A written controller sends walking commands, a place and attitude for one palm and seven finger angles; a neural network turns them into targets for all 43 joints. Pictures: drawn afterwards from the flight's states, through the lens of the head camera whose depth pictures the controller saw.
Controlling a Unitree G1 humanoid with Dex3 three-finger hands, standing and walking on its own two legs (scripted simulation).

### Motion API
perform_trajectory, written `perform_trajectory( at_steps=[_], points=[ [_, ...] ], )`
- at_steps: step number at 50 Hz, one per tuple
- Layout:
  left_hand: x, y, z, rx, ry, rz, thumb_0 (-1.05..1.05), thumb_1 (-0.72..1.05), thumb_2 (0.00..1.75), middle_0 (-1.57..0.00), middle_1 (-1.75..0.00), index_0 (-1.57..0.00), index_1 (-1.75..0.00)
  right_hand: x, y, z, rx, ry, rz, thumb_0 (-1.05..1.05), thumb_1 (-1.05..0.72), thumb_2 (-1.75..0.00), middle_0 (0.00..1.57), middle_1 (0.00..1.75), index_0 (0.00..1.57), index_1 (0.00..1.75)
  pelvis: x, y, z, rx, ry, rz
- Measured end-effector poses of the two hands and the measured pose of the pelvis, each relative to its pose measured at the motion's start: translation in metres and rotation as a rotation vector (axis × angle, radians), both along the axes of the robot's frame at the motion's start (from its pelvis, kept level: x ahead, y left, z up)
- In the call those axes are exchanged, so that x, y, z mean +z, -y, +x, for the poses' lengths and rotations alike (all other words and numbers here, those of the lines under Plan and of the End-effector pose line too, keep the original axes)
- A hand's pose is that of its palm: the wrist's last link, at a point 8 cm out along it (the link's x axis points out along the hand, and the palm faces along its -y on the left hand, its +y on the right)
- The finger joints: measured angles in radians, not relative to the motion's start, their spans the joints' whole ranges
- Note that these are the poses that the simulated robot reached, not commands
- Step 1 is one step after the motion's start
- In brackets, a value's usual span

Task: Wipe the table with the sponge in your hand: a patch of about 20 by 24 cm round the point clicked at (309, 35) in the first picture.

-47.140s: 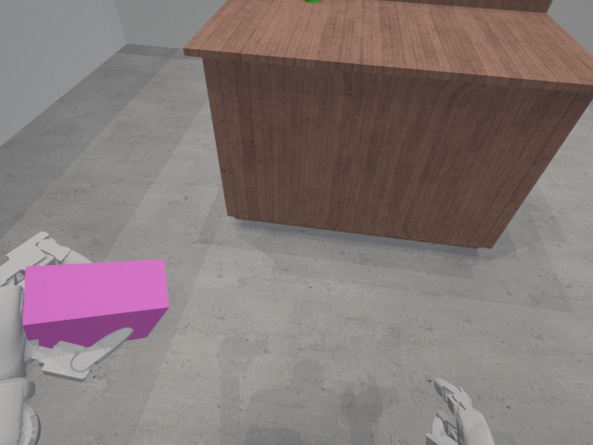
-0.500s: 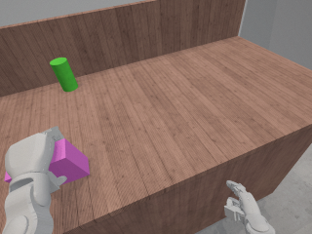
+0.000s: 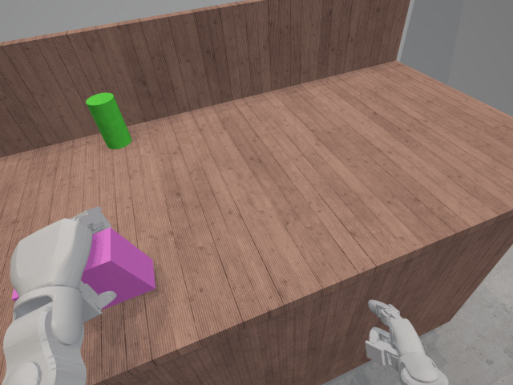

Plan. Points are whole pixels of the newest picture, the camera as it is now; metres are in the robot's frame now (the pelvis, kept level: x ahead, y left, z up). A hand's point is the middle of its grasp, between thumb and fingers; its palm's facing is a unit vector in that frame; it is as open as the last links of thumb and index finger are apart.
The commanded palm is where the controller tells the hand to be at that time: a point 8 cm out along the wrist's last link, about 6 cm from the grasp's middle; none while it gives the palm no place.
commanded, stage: lift the sponge slowly off the table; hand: left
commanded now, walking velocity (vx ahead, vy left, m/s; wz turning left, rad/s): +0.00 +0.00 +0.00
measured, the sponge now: (99, 281) +0.20 +0.27 +0.10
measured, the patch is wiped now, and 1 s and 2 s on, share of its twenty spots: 0.95 0.95 0.95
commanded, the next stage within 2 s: bring the sponge back beside the body in 1.68 s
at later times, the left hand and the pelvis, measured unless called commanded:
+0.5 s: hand (86, 268) +0.19 +0.26 +0.15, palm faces +0.22 -0.21 -0.95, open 9.3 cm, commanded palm +0.14 +0.27 +0.22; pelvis -0.01 -0.02 +0.00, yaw +0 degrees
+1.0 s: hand (86, 241) +0.20 +0.25 +0.19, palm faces +0.28 -0.17 -0.94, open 9.3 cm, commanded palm +0.15 +0.26 +0.26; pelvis -0.03 -0.02 +0.00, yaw +0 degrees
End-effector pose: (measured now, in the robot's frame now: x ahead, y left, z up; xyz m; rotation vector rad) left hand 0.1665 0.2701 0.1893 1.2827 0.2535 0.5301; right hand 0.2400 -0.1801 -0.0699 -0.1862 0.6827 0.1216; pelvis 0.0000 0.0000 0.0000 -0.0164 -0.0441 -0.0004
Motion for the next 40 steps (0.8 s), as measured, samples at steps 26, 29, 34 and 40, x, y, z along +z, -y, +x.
perform_trajectory(
  at_steps=[26, 29, 34, 40],
  points=[
    [0.013, 0.007, -0.008, -0.007, -0.009, -0.017, -0.01, -0.46, 1.09, -0.78, -1.41, -0.83, -1.39, 0.005, 0.011, -0.007, 0.011, 0.033, -0.009, 0.01, -0.91, -0.89, 0.20, 0.30, 0.20, 0.30, 0.000, 0.016, -0.012, -0.004, 0.033, 0.011],
    [0.016, 0.003, -0.010, 0.005, -0.005, -0.008, -0.02, -0.46, 1.09, -0.78, -1.41, -0.83, -1.39, 0.006, 0.013, -0.009, 0.007, 0.040, -0.009, 0.01, -0.91, -0.89, 0.20, 0.30, 0.20, 0.30, 0.000, 0.018, -0.015, -0.003, 0.038, 0.012],
    [0.023, 0.000, -0.013, 0.018, 0.003, 0.007, -0.02, -0.47, 1.09, -0.78, -1.41, -0.83, -1.38, 0.008, 0.016, -0.012, 0.001, 0.055, -0.012, 0.01, -0.91, -0.89, 0.20, 0.30, 0.20, 0.30, 0.001, 0.020, -0.020, 0.000, 0.045, 0.014],
    [0.029, 0.002, -0.008, 0.010, 0.012, 0.009, -0.02, -0.47, 1.08, -0.78, -1.41, -0.83, -1.38, 0.010, 0.018, -0.016, -0.005, 0.079, -0.017, 0.01, -0.91, -0.90, 0.20, 0.30, 0.20, 0.30, 0.001, 0.022, -0.027, 0.009, 0.051, 0.019]
  ],
)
